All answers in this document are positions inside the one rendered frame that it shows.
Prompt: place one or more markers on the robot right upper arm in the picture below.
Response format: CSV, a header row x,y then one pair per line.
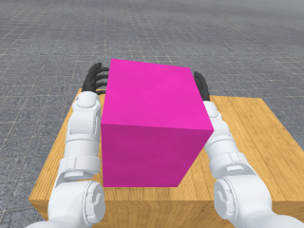
x,y
245,201

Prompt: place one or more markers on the right robot hand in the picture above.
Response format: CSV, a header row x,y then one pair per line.
x,y
202,87

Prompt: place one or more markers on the pedestal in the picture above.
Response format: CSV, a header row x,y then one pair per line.
x,y
259,135

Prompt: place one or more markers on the left robot hand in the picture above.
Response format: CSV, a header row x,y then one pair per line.
x,y
90,83

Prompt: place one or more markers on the carton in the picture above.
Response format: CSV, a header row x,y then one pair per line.
x,y
153,126

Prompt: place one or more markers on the right robot forearm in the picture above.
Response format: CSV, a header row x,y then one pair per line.
x,y
224,157

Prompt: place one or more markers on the left robot forearm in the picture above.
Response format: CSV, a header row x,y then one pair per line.
x,y
81,157

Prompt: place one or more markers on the robot left upper arm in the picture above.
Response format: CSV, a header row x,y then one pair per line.
x,y
75,204

